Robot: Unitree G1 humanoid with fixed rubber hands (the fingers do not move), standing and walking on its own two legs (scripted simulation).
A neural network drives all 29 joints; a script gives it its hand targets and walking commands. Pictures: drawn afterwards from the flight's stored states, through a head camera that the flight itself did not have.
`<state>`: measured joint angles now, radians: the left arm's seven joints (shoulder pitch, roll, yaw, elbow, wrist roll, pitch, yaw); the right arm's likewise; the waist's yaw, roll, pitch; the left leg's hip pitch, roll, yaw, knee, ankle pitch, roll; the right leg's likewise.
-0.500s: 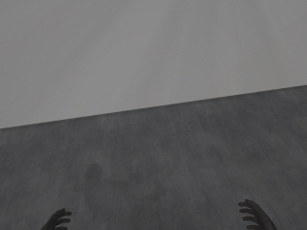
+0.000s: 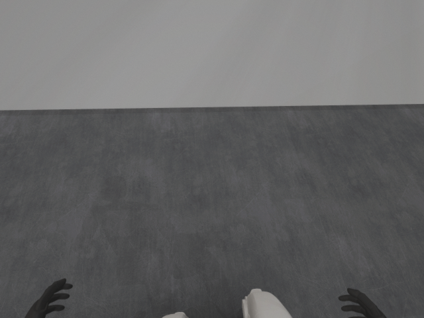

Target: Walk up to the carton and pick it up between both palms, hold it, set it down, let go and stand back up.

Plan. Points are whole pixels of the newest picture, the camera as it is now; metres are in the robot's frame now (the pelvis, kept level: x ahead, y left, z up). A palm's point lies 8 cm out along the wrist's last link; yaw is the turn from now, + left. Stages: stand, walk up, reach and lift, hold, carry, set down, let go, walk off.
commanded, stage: walk up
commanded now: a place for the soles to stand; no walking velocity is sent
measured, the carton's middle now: out of the picture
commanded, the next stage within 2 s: none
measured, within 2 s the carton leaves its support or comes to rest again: neither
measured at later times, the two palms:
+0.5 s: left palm out of the picture +0.00 +0.55 -0.10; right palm out of the picture +0.14 -0.06 -0.09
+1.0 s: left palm out of the picture -0.18 +0.69 -0.04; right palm out of the picture +0.12 +0.15 -0.10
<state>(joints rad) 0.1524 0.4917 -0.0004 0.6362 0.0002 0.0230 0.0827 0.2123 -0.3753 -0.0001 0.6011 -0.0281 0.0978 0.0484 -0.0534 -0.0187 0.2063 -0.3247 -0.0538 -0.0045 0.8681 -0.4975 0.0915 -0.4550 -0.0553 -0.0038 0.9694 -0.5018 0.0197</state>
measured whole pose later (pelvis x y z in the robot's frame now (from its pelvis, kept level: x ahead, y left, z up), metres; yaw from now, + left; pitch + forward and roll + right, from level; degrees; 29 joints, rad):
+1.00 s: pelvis -0.12 +0.34 +0.02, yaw +27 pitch -2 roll -2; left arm 0.20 0.46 0.03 0.71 0.00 0.04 0.10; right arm 0.17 -0.40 0.00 0.60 -0.03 0.12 0.06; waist 0.00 0.11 0.22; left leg -0.61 -0.15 -0.10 1.35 -0.37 -0.11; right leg -0.29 -0.08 -0.06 0.67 -0.33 -0.03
